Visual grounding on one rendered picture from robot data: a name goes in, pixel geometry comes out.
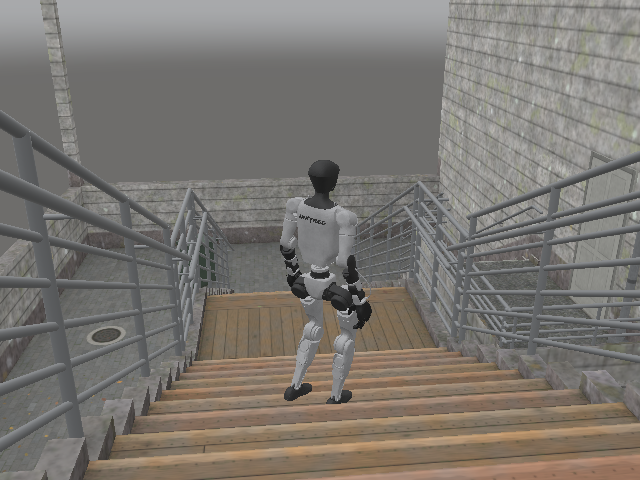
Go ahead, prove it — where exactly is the robot left foot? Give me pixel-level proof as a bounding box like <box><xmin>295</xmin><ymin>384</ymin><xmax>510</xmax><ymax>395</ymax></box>
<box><xmin>284</xmin><ymin>383</ymin><xmax>312</xmax><ymax>401</ymax></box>

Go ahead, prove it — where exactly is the robot left hand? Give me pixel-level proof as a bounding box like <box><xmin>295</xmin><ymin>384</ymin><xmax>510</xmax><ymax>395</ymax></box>
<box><xmin>286</xmin><ymin>270</ymin><xmax>302</xmax><ymax>287</ymax></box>

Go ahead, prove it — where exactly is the robot right upper arm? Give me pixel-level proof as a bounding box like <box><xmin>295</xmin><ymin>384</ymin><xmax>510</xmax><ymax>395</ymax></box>
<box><xmin>336</xmin><ymin>207</ymin><xmax>358</xmax><ymax>269</ymax></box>

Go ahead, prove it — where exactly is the robot left forearm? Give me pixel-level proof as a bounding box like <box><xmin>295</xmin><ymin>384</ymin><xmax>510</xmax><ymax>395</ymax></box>
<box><xmin>280</xmin><ymin>238</ymin><xmax>299</xmax><ymax>276</ymax></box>

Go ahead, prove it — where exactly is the robot left upper arm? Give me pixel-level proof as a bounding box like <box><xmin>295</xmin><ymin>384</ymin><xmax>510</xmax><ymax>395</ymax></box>
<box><xmin>280</xmin><ymin>197</ymin><xmax>306</xmax><ymax>249</ymax></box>

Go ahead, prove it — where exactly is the robot right hand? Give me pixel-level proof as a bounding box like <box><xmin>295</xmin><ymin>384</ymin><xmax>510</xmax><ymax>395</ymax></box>
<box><xmin>348</xmin><ymin>301</ymin><xmax>372</xmax><ymax>329</ymax></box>

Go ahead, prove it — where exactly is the robot right shin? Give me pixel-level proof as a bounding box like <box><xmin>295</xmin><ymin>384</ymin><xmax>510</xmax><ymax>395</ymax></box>
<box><xmin>331</xmin><ymin>339</ymin><xmax>355</xmax><ymax>401</ymax></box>

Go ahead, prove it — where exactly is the robot right forearm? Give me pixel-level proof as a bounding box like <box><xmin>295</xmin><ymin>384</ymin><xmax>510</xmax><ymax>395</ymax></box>
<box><xmin>342</xmin><ymin>255</ymin><xmax>366</xmax><ymax>305</ymax></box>

